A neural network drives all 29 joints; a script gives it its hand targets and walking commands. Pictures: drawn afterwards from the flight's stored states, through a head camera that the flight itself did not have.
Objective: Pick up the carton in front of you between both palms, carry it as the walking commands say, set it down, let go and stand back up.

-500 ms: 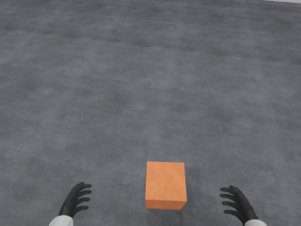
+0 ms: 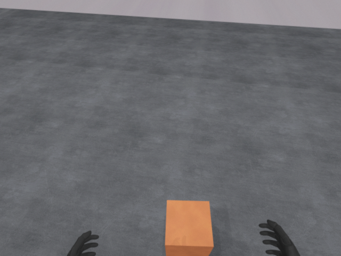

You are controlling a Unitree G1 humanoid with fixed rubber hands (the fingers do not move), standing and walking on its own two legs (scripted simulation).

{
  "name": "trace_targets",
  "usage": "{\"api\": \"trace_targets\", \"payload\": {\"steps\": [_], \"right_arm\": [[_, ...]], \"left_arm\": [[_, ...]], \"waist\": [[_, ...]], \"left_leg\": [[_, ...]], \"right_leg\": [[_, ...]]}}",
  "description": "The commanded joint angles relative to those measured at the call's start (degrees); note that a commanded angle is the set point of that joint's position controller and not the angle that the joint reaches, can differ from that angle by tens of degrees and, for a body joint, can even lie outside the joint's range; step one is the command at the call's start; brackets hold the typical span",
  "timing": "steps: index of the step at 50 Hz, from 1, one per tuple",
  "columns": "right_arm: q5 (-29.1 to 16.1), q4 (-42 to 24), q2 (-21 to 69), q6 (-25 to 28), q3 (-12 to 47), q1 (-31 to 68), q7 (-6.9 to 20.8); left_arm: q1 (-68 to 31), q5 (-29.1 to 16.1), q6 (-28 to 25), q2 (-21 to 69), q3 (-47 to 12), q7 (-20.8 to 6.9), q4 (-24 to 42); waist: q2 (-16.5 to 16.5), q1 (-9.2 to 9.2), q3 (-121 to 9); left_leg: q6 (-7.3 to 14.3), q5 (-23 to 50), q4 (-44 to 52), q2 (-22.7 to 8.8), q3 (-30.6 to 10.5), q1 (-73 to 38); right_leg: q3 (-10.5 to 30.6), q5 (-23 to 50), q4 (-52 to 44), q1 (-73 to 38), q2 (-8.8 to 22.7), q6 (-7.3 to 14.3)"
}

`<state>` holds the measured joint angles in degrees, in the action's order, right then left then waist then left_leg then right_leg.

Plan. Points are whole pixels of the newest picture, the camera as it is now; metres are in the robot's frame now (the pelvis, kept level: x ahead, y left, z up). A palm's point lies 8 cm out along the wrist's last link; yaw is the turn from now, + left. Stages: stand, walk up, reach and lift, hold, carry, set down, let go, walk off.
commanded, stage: stand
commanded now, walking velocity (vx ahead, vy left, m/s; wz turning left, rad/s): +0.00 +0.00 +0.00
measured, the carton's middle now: (187, 230) +0.38 -0.06 -0.64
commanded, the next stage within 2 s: none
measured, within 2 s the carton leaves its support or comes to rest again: neither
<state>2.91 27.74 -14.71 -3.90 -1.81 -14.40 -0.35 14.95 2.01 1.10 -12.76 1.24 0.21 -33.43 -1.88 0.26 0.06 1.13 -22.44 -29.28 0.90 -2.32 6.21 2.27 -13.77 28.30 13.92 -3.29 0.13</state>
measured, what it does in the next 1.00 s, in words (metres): stands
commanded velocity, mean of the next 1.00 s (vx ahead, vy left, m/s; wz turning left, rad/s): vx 0.00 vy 0.00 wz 0.00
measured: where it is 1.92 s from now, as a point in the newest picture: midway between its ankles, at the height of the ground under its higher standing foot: outside the picture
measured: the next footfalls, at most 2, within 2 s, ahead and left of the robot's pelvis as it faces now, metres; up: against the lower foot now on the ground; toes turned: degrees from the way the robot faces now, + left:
none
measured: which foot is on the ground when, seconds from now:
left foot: down 0.00-1.00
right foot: down 0.00-1.00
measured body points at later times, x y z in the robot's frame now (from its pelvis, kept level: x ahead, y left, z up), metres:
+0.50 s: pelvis +0.04 +0.00 -0.01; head +0.04 -0.01 +0.44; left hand +0.13 +0.25 -0.14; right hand +0.08 -0.27 -0.13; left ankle -0.07 +0.10 -0.73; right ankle +0.02 -0.11 -0.73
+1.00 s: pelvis +0.03 +0.00 -0.01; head +0.03 -0.01 +0.44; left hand +0.06 +0.24 -0.16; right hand -0.02 -0.25 -0.16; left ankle -0.07 +0.10 -0.73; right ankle +0.02 -0.11 -0.73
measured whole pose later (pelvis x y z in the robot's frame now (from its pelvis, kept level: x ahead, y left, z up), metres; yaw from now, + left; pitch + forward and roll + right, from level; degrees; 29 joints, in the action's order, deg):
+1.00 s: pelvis +0.03 +0.00 -0.01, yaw -6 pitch +1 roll +0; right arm 1.1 53.7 -13.0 -1.0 1.2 -24.8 -3.2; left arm 19.2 0.9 1.0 -11.5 -1.1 2.5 -57.2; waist -1.2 0.6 -1.0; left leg 1.3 -26.0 -30.1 0.2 3.3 4.8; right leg 7.3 -18.6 35.6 17.2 -5.4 1.4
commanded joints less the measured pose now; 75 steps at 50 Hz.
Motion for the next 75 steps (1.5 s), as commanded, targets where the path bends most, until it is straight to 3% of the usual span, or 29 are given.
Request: {"api": "trace_targets", "payload": {"steps": [1, 4, 6, 10, 17, 49, 75], "right_arm": [[0.5, 0.3, -6.3, 6.2, -1.8, -1.1, -1.1], [-0.6, 2.6, -6.8, 7.8, -1.4, -1.8, -1.1], [-1.1, 4.0, -7.2, 7.9, -1.2, -3.5, -1.4], [-1.6, 6.0, -7.5, 7.0, -0.7, -6.0, -1.8], [-1.9, 8.8, -7.6, 5.7, -0.2, -9.4, -2.5], [-1.7, 25.5, -3.5, 3.2, 2.0, -15.8, -3.0], [-1.6, 35.4, 0.9, 3.6, 3.3, -17.0, -3.0]], "left_arm": [[-0.3, 0.2, -4.0, -7.1, 2.3, 0.5, -0.7], [0.4, -0.1, -5.8, -7.0, 1.7, -0.2, -3.7], [2.1, -0.3, -5.9, -7.4, 1.5, -0.1, -5.6], [4.2, -0.7, -4.9, -7.8, 1.2, 0.5, -7.8], [6.0, -0.9, -3.7, -8.0, 0.7, 1.3, -9.8], [7.4, -1.1, -0.4, -4.5, -1.3, 2.4, -23.0], [7.6, -1.6, -0.1, 0.0, -2.8, 2.8, -31.5]], "waist": [[0.0, 0.55, 2.8], [1.5, 0.37, -4.8], [1.6, 0.63, -6.6], [0.8, 0.8, -6.0], [0.7, 0.69, -4.2], [1.9, 0.34, 3.2], [1.5, 0.43, 5.5]], "left_leg": [[0.0, -4.6, 6.8, -6.6, -5.3, 7.6], [-0.4, 9.2, 3.6, -6.3, -4.5, 5.0], [-0.8, 16.1, 1.7, -6.0, -3.4, 3.5], [-0.8, 23.2, -0.1, -6.2, -2.3, 3.5], [-0.3, 26.9, -1.3, -6.0, -0.6, 4.6], [1.3, 14.3, 3.7, -5.3, 1.7, 1.8], [2.0, 14.6, 6.7, -6.1, 1.4, 1.4]], "right_leg": [[6.2, -1.3, -5.0, 5.9, 5.9, -1.1], [7.2, 13.3, -0.7, 1.2, 6.1, 0.4], [7.5, 18.6, 1.2, 1.0, 6.0, 1.0], [6.9, 18.9, 3.3, 2.4, 5.1, 1.6], [7.1, 19.7, 5.7, 3.0, 4.6, 2.5], [10.4, 15.2, 2.6, 3.0, 3.5, 3.5], [10.0, 12.6, 0.2, 2.9, 3.6, 2.7]]}}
